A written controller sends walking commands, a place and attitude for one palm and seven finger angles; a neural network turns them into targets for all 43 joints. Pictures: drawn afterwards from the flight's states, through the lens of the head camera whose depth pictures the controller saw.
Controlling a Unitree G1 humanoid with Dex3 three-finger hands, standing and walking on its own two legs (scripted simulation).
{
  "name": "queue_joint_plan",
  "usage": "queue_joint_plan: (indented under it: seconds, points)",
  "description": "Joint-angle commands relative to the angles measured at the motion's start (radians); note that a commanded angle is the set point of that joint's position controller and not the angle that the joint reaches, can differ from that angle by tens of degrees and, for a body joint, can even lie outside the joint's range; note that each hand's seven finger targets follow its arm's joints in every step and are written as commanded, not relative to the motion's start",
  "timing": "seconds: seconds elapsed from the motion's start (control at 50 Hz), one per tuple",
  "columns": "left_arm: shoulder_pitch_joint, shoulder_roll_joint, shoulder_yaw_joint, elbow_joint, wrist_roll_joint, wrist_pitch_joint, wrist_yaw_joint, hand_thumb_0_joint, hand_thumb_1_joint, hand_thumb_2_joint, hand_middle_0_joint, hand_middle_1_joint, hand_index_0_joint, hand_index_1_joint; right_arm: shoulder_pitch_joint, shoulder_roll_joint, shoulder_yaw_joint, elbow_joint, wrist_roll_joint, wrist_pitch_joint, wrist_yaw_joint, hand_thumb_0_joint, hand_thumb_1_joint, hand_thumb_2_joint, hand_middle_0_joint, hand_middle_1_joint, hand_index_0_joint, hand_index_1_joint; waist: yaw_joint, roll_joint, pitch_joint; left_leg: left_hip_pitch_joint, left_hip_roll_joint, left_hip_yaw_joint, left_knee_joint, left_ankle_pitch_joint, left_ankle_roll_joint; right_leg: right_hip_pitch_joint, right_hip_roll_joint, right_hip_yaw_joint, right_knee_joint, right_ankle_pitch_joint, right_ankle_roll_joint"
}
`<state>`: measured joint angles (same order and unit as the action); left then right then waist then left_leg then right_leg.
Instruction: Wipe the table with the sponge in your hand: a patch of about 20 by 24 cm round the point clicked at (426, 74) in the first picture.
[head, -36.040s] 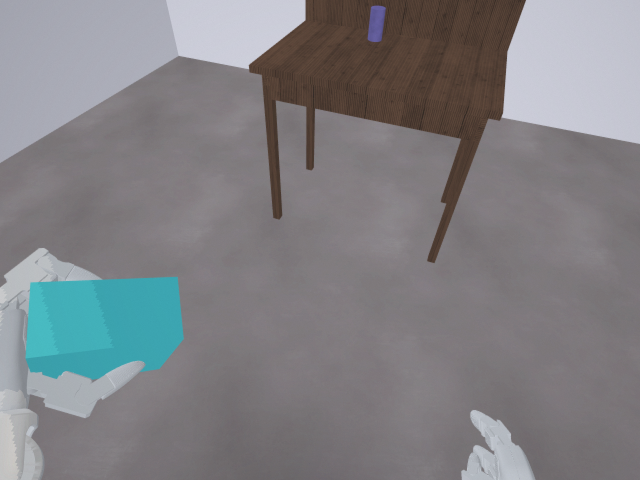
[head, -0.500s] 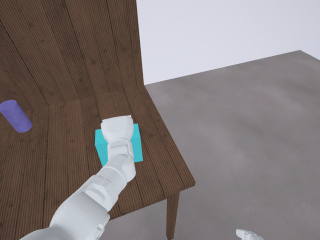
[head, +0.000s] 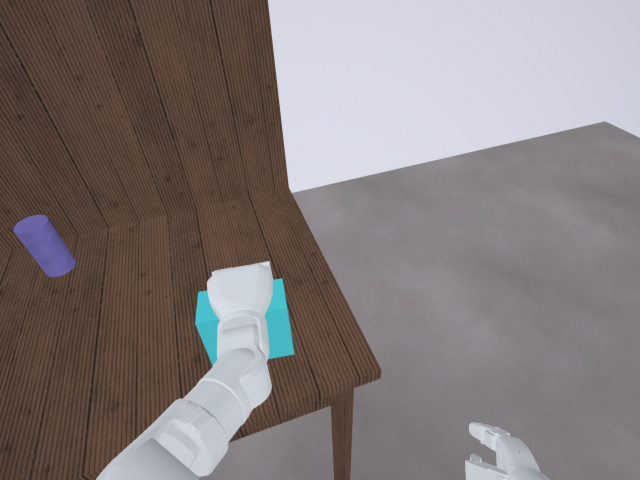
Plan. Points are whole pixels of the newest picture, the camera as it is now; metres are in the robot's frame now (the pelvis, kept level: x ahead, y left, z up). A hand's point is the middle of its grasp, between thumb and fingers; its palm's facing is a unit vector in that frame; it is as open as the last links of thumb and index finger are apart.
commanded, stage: wipe back along the third lane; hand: left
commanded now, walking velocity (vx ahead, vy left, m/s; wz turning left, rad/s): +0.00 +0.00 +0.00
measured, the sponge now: (249, 331) +0.34 +0.15 -0.01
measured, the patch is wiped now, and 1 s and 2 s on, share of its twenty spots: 1.00 1.00 1.00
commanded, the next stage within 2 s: slide back across to the middle lane in 0.22 s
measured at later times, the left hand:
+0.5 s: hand (247, 324) +0.32 +0.14 +0.03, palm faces -0.02 -0.09 -1.00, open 10.2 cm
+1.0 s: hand (202, 340) +0.29 +0.20 +0.03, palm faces -0.03 -0.11 -0.99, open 10.2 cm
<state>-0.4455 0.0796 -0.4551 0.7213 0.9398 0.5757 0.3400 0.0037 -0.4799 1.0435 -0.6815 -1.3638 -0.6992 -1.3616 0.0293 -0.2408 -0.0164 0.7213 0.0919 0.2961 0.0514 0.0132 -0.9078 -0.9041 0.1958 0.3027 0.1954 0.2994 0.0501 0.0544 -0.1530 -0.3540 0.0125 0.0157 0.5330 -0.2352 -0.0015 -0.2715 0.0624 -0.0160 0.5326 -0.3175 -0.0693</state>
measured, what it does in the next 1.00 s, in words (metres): stands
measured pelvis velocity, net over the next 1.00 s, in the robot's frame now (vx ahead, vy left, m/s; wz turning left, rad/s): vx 0.00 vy -0.01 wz -0.03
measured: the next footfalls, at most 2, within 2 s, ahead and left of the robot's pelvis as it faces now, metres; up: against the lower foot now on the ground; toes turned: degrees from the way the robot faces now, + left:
none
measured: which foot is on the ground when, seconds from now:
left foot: down 0.00-1.00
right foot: down 0.00-1.00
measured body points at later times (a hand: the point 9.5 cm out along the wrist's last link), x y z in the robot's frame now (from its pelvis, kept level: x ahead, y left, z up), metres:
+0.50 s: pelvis +0.00 +0.00 +0.00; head -0.04 -0.04 +0.45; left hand +0.32 +0.14 +0.08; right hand +0.21 -0.22 -0.10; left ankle +0.02 +0.12 -0.73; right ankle -0.03 -0.08 -0.73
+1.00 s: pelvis +0.00 -0.01 +0.00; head -0.04 -0.04 +0.45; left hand +0.29 +0.20 +0.09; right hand +0.22 -0.23 -0.08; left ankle +0.02 +0.12 -0.73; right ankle -0.03 -0.08 -0.73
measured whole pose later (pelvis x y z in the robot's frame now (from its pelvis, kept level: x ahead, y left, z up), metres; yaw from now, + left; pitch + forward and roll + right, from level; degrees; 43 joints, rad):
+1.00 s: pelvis +0.00 -0.01 +0.00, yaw -1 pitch -1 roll +1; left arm -0.12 0.25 -0.30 0.33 0.95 0.50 0.21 0.00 -0.48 1.04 -0.69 -1.36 -0.70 -1.36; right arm 0.01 -0.26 0.00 0.68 0.10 0.22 0.02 0.02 -0.91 -0.90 0.20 0.30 0.20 0.30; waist 0.06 0.08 -0.10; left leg -0.25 0.02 0.04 0.49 -0.22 0.00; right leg -0.19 0.07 0.01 0.50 -0.31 -0.08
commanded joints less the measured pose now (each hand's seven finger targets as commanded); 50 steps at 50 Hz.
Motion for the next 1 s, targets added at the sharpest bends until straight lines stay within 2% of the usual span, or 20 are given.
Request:
queue_joint_plan:
  seconds: [0.0, 0.08, 0.14, 0.16, 0.26, 0.3, 0.34, 0.36, 0.42, 0.44, 0.5, 0.54, 0.56, 0.6, 0.74, 0.8, 0.84, 0.88, 0.94, 0.98]
  points:
    - [-0.123, -0.008, 0.003, -0.103, -0.017, 0.006, -0.049, 0.0, 0.1, 1.3, -1.2, -1.6, -1.2, -1.6, -0.215, -0.103, -0.03, -0.161, 0.007, -0.04, 0.006, 0.0, -0.9, -0.9, 0.2, 0.3, 0.2, 0.3, -0.006, -0.161, -0.09, 0.103, -0.034, -0.002, -0.026, 0.152, 0.04, 0.02, -0.038, 0.071, -0.101, 0.34, -0.004]
    - [-0.122, -0.003, 0.0, -0.118, -0.017, 0.014, -0.056, 0.0, 0.1, 1.3, -1.2, -1.6, -1.2, -1.6, -0.227, -0.103, -0.028, -0.162, 0.01, -0.043, 0.006, 0.0, -0.9, -0.9, 0.2, 0.3, 0.2, 0.3, -0.007, -0.168, -0.069, 0.105, -0.034, -0.003, -0.031, 0.134, 0.04, 0.008, -0.036, 0.076, -0.106, 0.301, -0.004]
    - [-0.076, -0.022, -0.011, -0.179, -0.02, 0.01, -0.065, 0.0, 0.1, 1.3, -1.2, -1.6, -1.2, -1.6, -0.244, -0.1, -0.032, -0.181, 0.008, -0.045, 0.018, 0.0, -0.9, -0.9, 0.2, 0.3, 0.2, 0.3, 0.008, -0.149, -0.116, 0.116, -0.036, -0.007, -0.02, 0.185, 0.041, 0.042, -0.036, 0.075, -0.083, 0.385, -0.011]
    - [-0.061, -0.014, -0.011, -0.174, -0.014, 0.008, -0.063, 0.0, 0.1, 1.3, -1.2, -1.6, -1.2, -1.6, -0.237, -0.105, -0.033, -0.174, 0.007, -0.043, 0.02, 0.0, -0.9, -0.9, 0.2, 0.3, 0.2, 0.3, 0.004, -0.177, -0.119, 0.118, -0.036, -0.005, -0.015, 0.192, 0.04, 0.047, -0.037, 0.076, -0.075, 0.402, -0.009]
    - [-0.062, -0.023, -0.024, -0.197, -0.015, 0.015, -0.064, 0.0, 0.1, 1.3, -1.2, -1.6, -1.2, -1.6, -0.25, -0.103, -0.028, -0.174, 0.012, -0.044, 0.023, 0.0, -0.9, -0.9, 0.2, 0.3, 0.2, 0.3, -0.002, -0.176, -0.073, 0.106, -0.035, -0.007, -0.021, 0.162, 0.04, 0.022, -0.036, 0.081, -0.081, 0.37, -0.006]
    - [-0.103, -0.006, -0.012, -0.178, -0.013, 0.02, -0.062, 0.0, 0.1, 1.3, -1.2, -1.6, -1.2, -1.6, -0.249, -0.103, -0.025, -0.167, 0.012, -0.05, 0.017, 0.0, -0.9, -0.9, 0.2, 0.3, 0.2, 0.3, -0.004, -0.169, -0.064, 0.101, -0.036, -0.004, -0.022, 0.137, 0.04, 0.004, -0.035, 0.079, -0.089, 0.324, -0.004]
    - [-0.1, 0.077, 0.073, -0.222, -0.019, 0.013, -0.058, 0.0, 0.1, 1.3, -1.2, -1.6, -1.2, -1.6, -0.259, -0.107, -0.029, -0.171, 0.008, -0.054, 0.009, 0.0, -0.9, -0.9, 0.2, 0.3, 0.2, 0.3, 0.02, -0.16, -0.106, 0.106, -0.039, -0.013, -0.028, 0.151, 0.04, 0.043, -0.034, 0.1, -0.091, 0.344, -0.008]
    - [-0.097, 0.064, 0.054, -0.228, -0.014, 0.011, -0.056, 0.0, 0.1, 1.3, -1.2, -1.6, -1.2, -1.6, -0.254, -0.105, -0.026, -0.169, 0.009, -0.056, 0.006, 0.0, -0.9, -0.9, 0.2, 0.3, 0.2, 0.3, 0.013, -0.163, -0.131, 0.119, -0.04, -0.003, -0.027, 0.162, 0.041, 0.061, -0.04, 0.087, -0.079, 0.363, -0.003]
    - [-0.051, 0.091, 0.072, -0.279, -0.003, 0.012, -0.06, 0.0, 0.1, 1.3, -1.2, -1.6, -1.2, -1.6, -0.258, -0.104, -0.023, -0.183, 0.009, -0.059, 0.003, 0.0, -0.9, -0.9, 0.2, 0.3, 0.2, 0.3, 0.021, -0.144, -0.124, 0.127, -0.043, -0.002, -0.028, 0.18, 0.042, 0.075, -0.04, 0.094, -0.085, 0.387, -0.003]
    - [-0.04, 0.131, 0.113, -0.295, -0.006, 0.013, -0.062, 0.0, 0.1, 1.3, -1.2, -1.6, -1.2, -1.6, -0.263, -0.106, -0.023, -0.186, 0.009, -0.059, 0.003, 0.0, -0.9, -0.9, 0.2, 0.3, 0.2, 0.3, 0.028, -0.137, -0.124, 0.123, -0.043, -0.012, -0.036, 0.178, 0.041, 0.083, -0.036, 0.108, -0.094, 0.383, -0.007]
    - [-0.02, 0.145, 0.109, -0.332, 0.015, 0.014, -0.067, 0.0, 0.1, 1.3, -1.2, -1.6, -1.2, -1.6, -0.262, -0.105, -0.02, -0.193, 0.011, -0.071, -0.002, 0.0, -0.9, -0.9, 0.2, 0.3, 0.2, 0.3, 0.024, -0.152, -0.11, 0.135, -0.045, -0.003, -0.037, 0.177, 0.045, 0.085, -0.036, 0.111, -0.1, 0.381, -0.001]
    - [0.005, 0.212, 0.175, -0.386, 0.01, 0.015, -0.07, 0.0, 0.1, 1.3, -1.2, -1.6, -1.2, -1.6, -0.274, -0.111, -0.021, -0.2, 0.01, -0.076, -0.004, 0.0, -0.9, -0.9, 0.2, 0.3, 0.2, 0.3, 0.039, -0.14, -0.131, 0.141, -0.047, -0.011, -0.043, 0.198, 0.043, 0.117, -0.035, 0.127, -0.098, 0.413, -0.006]
    - [0.014, 0.177, 0.13, -0.389, 0.017, 0.018, -0.075, 0.0, 0.1, 1.3, -1.2, -1.6, -1.2, -1.6, -0.271, -0.106, -0.016, -0.202, 0.012, -0.079, -0.005, 0.0, -0.9, -0.9, 0.2, 0.3, 0.2, 0.3, 0.027, -0.144, -0.111, 0.145, -0.047, -0.004, -0.046, 0.19, 0.045, 0.106, -0.037, 0.11, -0.097, 0.394, 0.0]
    - [0.015, 0.185, 0.129, -0.399, 0.026, 0.02, -0.085, 0.0, 0.1, 1.3, -1.2, -1.6, -1.2, -1.6, -0.27, -0.107, -0.016, -0.2, 0.013, -0.087, -0.005, 0.0, -0.9, -0.9, 0.2, 0.3, 0.2, 0.3, 0.023, -0.135, -0.085, 0.154, -0.046, -0.004, -0.048, 0.183, 0.046, 0.083, -0.033, 0.115, -0.109, 0.369, -0.001]
    - [0.043, 0.263, 0.205, -0.445, 0.014, -0.015, -0.114, 0.0, 0.1, 1.3, -1.2, -1.6, -1.2, -1.6, -0.268, -0.113, -0.015, -0.203, 0.015, -0.108, -0.025, 0.0, -0.9, -0.9, 0.2, 0.3, 0.2, 0.3, 0.026, -0.121, -0.086, 0.162, -0.05, -0.009, -0.06, 0.168, 0.048, 0.099, -0.033, 0.135, -0.127, 0.342, 0.0]
    - [0.098, 0.264, 0.205, -0.448, 0.025, -0.037, -0.118, 0.0, 0.1, 1.3, -1.2, -1.6, -1.2, -1.6, -0.255, -0.113, -0.013, -0.204, 0.012, -0.117, -0.028, 0.0, -0.9, -0.9, 0.2, 0.3, 0.2, 0.3, 0.027, -0.126, -0.071, 0.165, -0.051, -0.004, -0.055, 0.177, 0.049, 0.094, -0.033, 0.133, -0.122, 0.373, 0.002]
    - [0.11, 0.298, 0.24, -0.481, 0.019, -0.047, -0.124, 0.0, 0.1, 1.3, -1.2, -1.6, -1.2, -1.6, -0.261, -0.115, -0.015, -0.212, 0.011, -0.122, -0.029, 0.0, -0.9, -0.9, 0.2, 0.3, 0.2, 0.3, 0.031, -0.114, -0.09, 0.166, -0.053, -0.011, -0.057, 0.181, 0.048, 0.113, -0.033, 0.147, -0.126, 0.377, 0.0]
    - [0.12, 0.283, 0.225, -0.476, 0.026, -0.055, -0.127, 0.0, 0.1, 1.3, -1.2, -1.6, -1.2, -1.6, -0.25, -0.116, -0.014, -0.207, 0.01, -0.126, -0.032, 0.0, -0.9, -0.9, 0.2, 0.3, 0.2, 0.3, 0.023, -0.113, -0.053, 0.168, -0.051, -0.007, -0.056, 0.173, 0.05, 0.085, -0.032, 0.138, -0.129, 0.361, 0.002]
    - [0.147, 0.314, 0.26, -0.514, 0.021, -0.065, -0.134, 0.0, 0.1, 1.3, -1.2, -1.6, -1.2, -1.6, -0.259, -0.119, -0.016, -0.216, 0.007, -0.132, -0.032, 0.0, -0.9, -0.9, 0.2, 0.3, 0.2, 0.3, 0.034, -0.099, -0.074, 0.175, -0.052, -0.014, -0.06, 0.185, 0.049, 0.102, -0.031, 0.144, -0.13, 0.372, -0.002]
    - [0.145, 0.327, 0.269, -0.509, 0.021, -0.075, -0.136, 0.0, 0.1, 1.3, -1.2, -1.6, -1.2, -1.6, -0.244, -0.121, -0.016, -0.209, 0.007, -0.136, -0.041, 0.0, -0.9, -0.9, 0.2, 0.3, 0.2, 0.3, 0.024, -0.128, -0.059, 0.173, -0.05, -0.007, -0.056, 0.174, 0.053, 0.095, -0.032, 0.14, -0.132, 0.367, 0.005]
